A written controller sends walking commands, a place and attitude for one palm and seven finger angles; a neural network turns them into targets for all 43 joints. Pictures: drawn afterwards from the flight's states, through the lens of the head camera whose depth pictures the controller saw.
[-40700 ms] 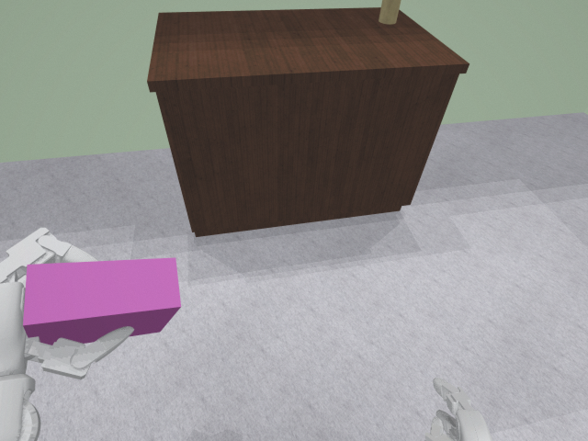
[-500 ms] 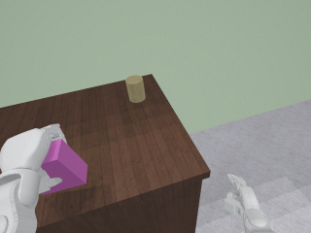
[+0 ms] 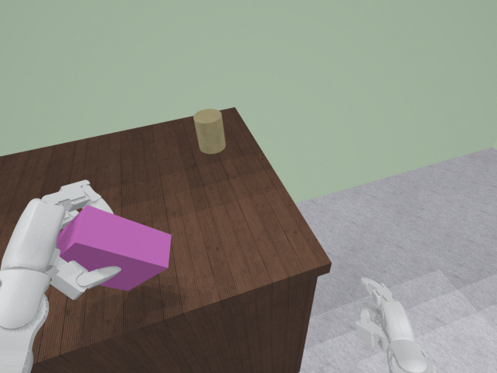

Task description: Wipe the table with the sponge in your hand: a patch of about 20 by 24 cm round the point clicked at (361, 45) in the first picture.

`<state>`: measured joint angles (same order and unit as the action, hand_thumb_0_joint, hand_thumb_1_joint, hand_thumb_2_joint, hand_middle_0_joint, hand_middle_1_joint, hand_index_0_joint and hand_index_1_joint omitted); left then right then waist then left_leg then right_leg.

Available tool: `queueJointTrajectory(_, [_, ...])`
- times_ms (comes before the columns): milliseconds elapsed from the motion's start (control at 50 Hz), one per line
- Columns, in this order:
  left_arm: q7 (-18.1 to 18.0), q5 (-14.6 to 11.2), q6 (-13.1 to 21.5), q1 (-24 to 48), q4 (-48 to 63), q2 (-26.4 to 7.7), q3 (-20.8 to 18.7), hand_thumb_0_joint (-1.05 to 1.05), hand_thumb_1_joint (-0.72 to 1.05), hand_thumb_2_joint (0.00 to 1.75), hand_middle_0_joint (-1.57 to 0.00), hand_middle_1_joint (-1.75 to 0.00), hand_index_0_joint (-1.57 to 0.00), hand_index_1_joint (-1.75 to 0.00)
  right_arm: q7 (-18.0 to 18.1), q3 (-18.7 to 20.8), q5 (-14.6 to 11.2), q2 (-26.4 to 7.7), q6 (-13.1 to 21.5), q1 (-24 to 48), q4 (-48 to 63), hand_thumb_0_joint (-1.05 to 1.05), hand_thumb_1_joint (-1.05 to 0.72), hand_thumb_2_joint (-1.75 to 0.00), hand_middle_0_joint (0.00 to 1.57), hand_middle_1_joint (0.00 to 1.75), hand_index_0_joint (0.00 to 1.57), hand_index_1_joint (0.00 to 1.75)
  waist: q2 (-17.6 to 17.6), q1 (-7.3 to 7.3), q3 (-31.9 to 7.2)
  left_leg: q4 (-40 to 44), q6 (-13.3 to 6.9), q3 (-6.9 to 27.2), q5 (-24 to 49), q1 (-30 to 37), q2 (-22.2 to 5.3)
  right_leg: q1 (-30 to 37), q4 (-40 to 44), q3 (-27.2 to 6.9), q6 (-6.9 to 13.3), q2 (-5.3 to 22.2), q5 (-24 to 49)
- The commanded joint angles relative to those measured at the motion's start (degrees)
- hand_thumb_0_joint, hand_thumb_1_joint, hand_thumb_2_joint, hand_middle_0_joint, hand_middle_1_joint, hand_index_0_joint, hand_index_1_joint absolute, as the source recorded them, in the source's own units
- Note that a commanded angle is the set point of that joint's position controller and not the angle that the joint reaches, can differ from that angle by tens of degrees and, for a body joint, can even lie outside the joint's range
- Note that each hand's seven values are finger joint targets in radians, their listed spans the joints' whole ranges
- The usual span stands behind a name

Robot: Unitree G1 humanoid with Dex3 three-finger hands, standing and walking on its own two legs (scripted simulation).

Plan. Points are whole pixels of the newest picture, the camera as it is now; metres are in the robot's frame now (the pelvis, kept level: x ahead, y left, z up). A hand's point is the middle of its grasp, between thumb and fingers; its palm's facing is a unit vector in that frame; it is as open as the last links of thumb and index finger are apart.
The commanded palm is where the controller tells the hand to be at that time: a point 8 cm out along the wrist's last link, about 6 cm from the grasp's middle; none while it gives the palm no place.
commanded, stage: step back with the hand held close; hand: left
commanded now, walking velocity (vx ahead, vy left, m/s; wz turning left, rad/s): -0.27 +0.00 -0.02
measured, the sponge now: (123, 256) +0.23 +0.22 +0.12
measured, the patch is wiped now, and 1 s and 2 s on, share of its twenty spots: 1.00 1.00 1.00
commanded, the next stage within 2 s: stop stepping back and stand still in 1.34 s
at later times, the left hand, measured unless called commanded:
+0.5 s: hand (57, 247) +0.19 +0.27 +0.19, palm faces +0.37 -0.83 -0.42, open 9.6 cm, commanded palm +0.14 +0.31 +0.22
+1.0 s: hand (17, 294) +0.13 +0.26 +0.20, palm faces +0.40 -0.79 -0.46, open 9.6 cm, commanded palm +0.08 +0.31 +0.22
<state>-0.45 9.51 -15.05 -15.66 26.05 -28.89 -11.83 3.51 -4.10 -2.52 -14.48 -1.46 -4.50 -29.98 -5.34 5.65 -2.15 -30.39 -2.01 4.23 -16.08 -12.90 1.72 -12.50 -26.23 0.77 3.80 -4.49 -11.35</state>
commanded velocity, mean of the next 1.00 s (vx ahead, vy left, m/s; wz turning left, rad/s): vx -0.31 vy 0.00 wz -0.05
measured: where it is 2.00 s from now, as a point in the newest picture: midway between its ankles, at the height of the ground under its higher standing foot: outside the picture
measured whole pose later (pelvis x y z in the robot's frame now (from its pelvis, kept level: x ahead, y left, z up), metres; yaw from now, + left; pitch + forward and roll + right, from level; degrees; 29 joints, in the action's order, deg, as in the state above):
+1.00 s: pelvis -0.09 +0.03 -0.02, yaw +0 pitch +3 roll +0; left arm -7.7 -3.9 7.5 -28.0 42.9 -27.1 -27.8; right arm 2.6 -0.2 0.8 -9.8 4.0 -10.4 -32.7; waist 3.4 0.2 0.6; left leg -40.3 2.0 -0.6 -16.6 -27.1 -3.0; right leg -29.6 -49.1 0.4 -1.2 -0.1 -23.9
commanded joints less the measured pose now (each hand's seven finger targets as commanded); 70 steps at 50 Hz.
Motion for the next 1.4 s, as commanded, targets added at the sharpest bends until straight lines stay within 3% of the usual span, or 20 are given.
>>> queueJointTrajectory(0, [-6.4, -13.9, 15.8, 5.9, 21.5, -9.5, -14.3, 0.0, 0.1, 1.3, -1.2, -1.6, -1.2, -1.6, 0.8, 2.6, 0.5, -4.8, 2.8, 0.6, 9.2, 0.0, -0.9, -0.9, 0.2, 0.3, 0.2, 0.3, 5.5, -4.82, -6.7, -1.4, -1.2, 2.4, 0.2, 5.5, -2.9, -8.7, 7.7, -13.0, 1.1, 13.7, -3.3])
queueJointTrajectory(80, [-8.6, -14.8, 20.9, -3.3, 29.0, -11.3, -20.1, 0.0, 0.1, 1.3, -1.2, -1.6, -1.2, -1.6, 0.9, 3.9, 1.4, -6.6, 3.0, 0.4, 9.2, 0.0, -0.9, -0.9, 0.2, 0.3, 0.2, 0.3, -9.9, -4.34, -9.5, 4.0, -1.8, 8.2, 7.5, -3.8, -7.6, -1.0, -2.9, -8.4, -0.5, 11.0, 8.3])
queueJointTrajectory(260, [-8.7, -15.1, 22.7, -9.1, 17.8, -7.4, -20.7, 0.0, 0.1, 1.3, -1.2, -1.6, -1.2, -1.6, 1.0, 6.7, 0.3, -6.2, 2.8, -3.0, 6.9, 0.0, -0.9, -0.9, 0.2, 0.3, 0.2, 0.3, 6.9, -6.27, -10.3, -2.6, -0.5, 7.2, 12.5, -6.3, -8.2, -3.4, -3.6, -8.3, -0.8, 13.3, 15.0])
queueJointTrajectory(480, [-9.5, -11.9, 25.9, -3.7, 28.8, -9.7, -22.1, 0.0, 0.1, 1.3, -1.2, -1.6, -1.2, -1.6, 1.1, 6.5, 1.8, -7.9, 6.0, -1.4, 7.9, 0.0, -0.9, -0.9, 0.2, 0.3, 0.2, 0.3, -6.8, -5.33, -6.0, 10.4, -4.6, 13.7, -15.4, -24.3, -11.6, 2.5, -14.2, -4.8, -3.0, 6.2, -1.1])
queueJointTrajectory(560, [-8.9, -11.5, 26.4, -1.1, 24.7, -6.8, -21.4, 0.0, 0.1, 1.3, -1.2, -1.6, -1.2, -1.6, 0.8, 6.7, 2.4, -6.9, 7.1, -3.7, 6.9, 0.0, -0.9, -0.9, 0.2, 0.3, 0.2, 0.3, -5.3, -5.7, -5.1, 10.3, -5.4, 13.3, -14.6, -26.7, -13.3, 3.6, -17.3, -3.6, -3.8, 4.7, -5.3])
queueJointTrajectory(620, [-8.3, -12.2, 25.1, 1.0, 18.0, -5.0, -19.2, 0.0, 0.1, 1.3, -1.2, -1.6, -1.2, -1.6, 0.8, 6.5, 1.6, -6.3, 6.5, -4.2, 6.4, 0.0, -0.9, -0.9, 0.2, 0.3, 0.2, 0.3, 3.3, -6.23, -2.9, 2.9, -3.5, 9.5, -15.9, -23.7, -10.2, -2.3, -9.3, -7.0, -2.2, 8.0, -2.1])
queueJointTrajectory(680, [-8.2, -13.1, 24.2, 4.0, 15.2, -4.4, -15.9, 0.0, 0.1, 1.3, -1.2, -1.6, -1.2, -1.6, 0.7, 6.5, 1.3, -6.2, 5.5, -3.8, 4.9, 0.0, -0.9, -0.9, 0.2, 0.3, 0.2, 0.3, 12.9, -7.18, -0.8, -17.7, 0.3, 3.7, -16.3, -11.9, -3.9, -20.1, 7.4, -21.1, 3.6, 20.1, -12.1])
queueJointTrajectory(720, [-8.1, -13.4, 23.9, 4.2, 17.8, -4.3, -14.3, 0.0, 0.1, 1.3, -1.2, -1.6, -1.2, -1.6, 0.2, 5.2, 1.0, -4.0, 5.0, -1.9, 4.4, 0.0, -0.9, -0.9, 0.2, 0.3, 0.2, 0.3, 15.6, -7.58, -2.5, -26.8, 1.2, 0.8, -10.7, -5.5, -4.1, -23.7, 9.9, -20.7, 5.3, 25.3, -6.6])
queueJointTrajectory(780, [-8.4, -13.6, 24.6, 1.0, 23.2, -9.4, -19.3, 0.0, 0.1, 1.3, -1.2, -1.6, -1.2, -1.6, 0.2, 5.0, 1.1, -4.6, 4.5, -0.3, 6.8, 0.0, -0.9, -0.9, 0.2, 0.3, 0.2, 0.3, 8.9, -7.31, -4.4, -9.6, 0.2, 1.9, -6.7, -7.5, -7.1, -16.6, -0.7, -13.1, 2.1, 21.8, 5.2])
queueJointTrajectory(820, [-8.8, -13.5, 26.4, -3.5, 28.4, -7.8, -20.3, 0.0, 0.1, 1.3, -1.2, -1.6, -1.2, -1.6, 0.4, 5.6, 2.0, -5.4, 4.8, 0.5, 7.4, 0.0, -0.9, -0.9, 0.2, 0.3, 0.2, 0.3, -4.1, -6.56, -5.5, 4.2, -2.7, 9.0, -3.5, -11.5, -11.7, -12.0, -11.9, -6.9, -1.7, 12.2, 5.8])
queueJointTrajectory(880, [-9.4, -13.8, 27.6, -8.0, 32.5, -10.1, -25.2, 0.0, 0.1, 1.3, -1.2, -1.6, -1.2, -1.6, -0.4, 7.1, 2.7, -4.7, 6.8, -1.0, 7.0, 0.0, -0.9, -0.9, 0.2, 0.3, 0.2, 0.3, -12.9, -5.58, -14.2, 5.6, -5.1, 10.6, 22.9, -5.2, -20.0, -13.5, -27.6, -2.4, -5.0, 6.4, -12.0])
queueJointTrajectory(920, [-9.1, -13.9, 28.2, -5.7, 35.5, -7.6, -23.8, 0.0, 0.1, 1.3, -1.2, -1.6, -1.2, -1.6, -0.7, 7.1, 3.6, -3.9, 8.4, -2.3, 5.8, 0.0, -0.9, -0.9, 0.2, 0.3, 0.2, 0.3, -10.3, -5.5, -12.3, 4.5, -6.5, 9.3, 29.0, -6.1, -21.2, -14.9, -32.0, -2.8, -5.8, 5.3, -18.0])
queueJointTrajectory(1000, [-8.6, -13.3, 27.1, -1.7, 28.3, -3.5, -19.9, 0.0, 0.1, 1.3, -1.2, -1.6, -1.2, -1.6, -1.0, 6.8, 2.5, -4.8, 10.3, -3.9, 3.1, 0.0, -0.9, -0.9, 0.2, 0.3, 0.2, 0.3, -6.8, -5.2, -11.5, -3.4, -1.6, 3.5, 38.7, 2.0, -18.9, -9.7, -7.6, -1.0, -5.6, 5.3, -6.3])
queueJointTrajectory(1040, [-7.8, -12.9, 27.2, 0.2, 23.4, -2.6, -18.3, 0.0, 0.1, 1.3, -1.2, -1.6, -1.2, -1.6, -1.1, 6.4, 2.1, -5.0, 10.8, -3.4, 2.3, 0.0, -0.9, -0.9, 0.2, 0.3, 0.2, 0.3, -2.8, -5.26, -9.1, -9.3, 0.4, 1.5, 29.3, -0.3, -15.8, -5.5, 4.6, -1.1, -4.9, 7.3, 8.5])
queueJointTrajectory(1080, [-7.8, -12.5, 26.8, 1.1, 19.3, -4.5, -16.9, 0.0, 0.1, 1.3, -1.2, -1.6, -1.2, -1.6, -0.5, 7.2, 0.8, -3.3, 10.0, -3.3, 2.9, 0.0, -0.9, -0.9, 0.2, 0.3, 0.2, 0.3, 19.3, -6.23, -11.3, -28.1, 5.3, -6.4, -5.8, -16.1, -4.2, 4.7, 3.7, -16.7, 3.6, 23.4, 50.3])
queueJointTrajectory(1100, [-7.5, -13.6, 26.5, -1.6, 20.3, -4.1, -16.1, 0.0, 0.1, 1.3, -1.2, -1.6, -1.2, -1.6, -0.2, 7.9, -0.3, -3.3, 9.8, -1.3, 4.5, 0.0, -0.9, -0.9, 0.2, 0.3, 0.2, 0.3, 22.3, -5.91, -11.5, -37.5, 4.3, -1.4, -14.7, -17.3, -3.6, 2.2, 3.1, -16.7, 4.8, 26.4, 51.1])
queueJointTrajectory(1180, [-7.2, -13.9, 26.0, -10.4, 20.6, -5.9, -21.2, 0.0, 0.1, 1.3, -1.2, -1.6, -1.2, -1.6, -0.4, 4.7, 1.0, 0.1, 6.0, 2.0, 6.2, 0.0, -0.9, -0.9, 0.2, 0.3, 0.2, 0.3, 9.4, -6.02, -9.5, -30.4, 4.2, -1.2, -11.0, -15.8, -6.7, -3.9, -0.9, -9.3, 3.1, 22.3, 35.6])
queueJointTrajectory(1260, [-7.9, -15.0, 26.7, -11.2, 25.2, -6.5, -21.8, 0.0, 0.1, 1.3, -1.2, -1.6, -1.2, -1.6, 0.3, 5.6, 1.0, -1.5, 5.6, 0.1, 6.6, 0.0, -0.9, -0.9, 0.2, 0.3, 0.2, 0.3, 15.7, -6.17, -12.8, -14.3, 3.6, -5.4, -11.3, -11.0, -4.5, -2.0, -0.7, -11.9, 1.9, 21.0, 30.1])
queueJointTrajectory(1320, [-8.5, -15.4, 27.0, -11.5, 29.6, -7.0, -21.9, 0.0, 0.1, 1.3, -1.2, -1.6, -1.2, -1.6, 0.5, 6.7, 1.0, -3.2, 6.1, -3.5, 5.9, 0.0, -0.9, -0.9, 0.2, 0.3, 0.2, 0.3, 12.1, -7.59, -16.7, 2.8, 2.2, -6.9, -0.6, -2.0, -6.1, -1.9, -5.8, -9.5, -1.4, 18.0, 23.8])
queueJointTrajectory(1380, [-9.3, -15.4, 28.5, -7.0, 33.2, -8.4, -23.2, 0.0, 0.1, 1.3, -1.2, -1.6, -1.2, -1.6, 0.5, 9.2, 1.6, -6.1, 8.9, -1.5, 5.3, 0.0, -0.9, -0.9, 0.2, 0.3, 0.2, 0.3, -13.8, -7.41, -11.4, 11.1, -4.9, 7.5, 34.1, 8.6, -25.8, -24.1, -29.7, -1.5, -6.3, 4.2, -15.9])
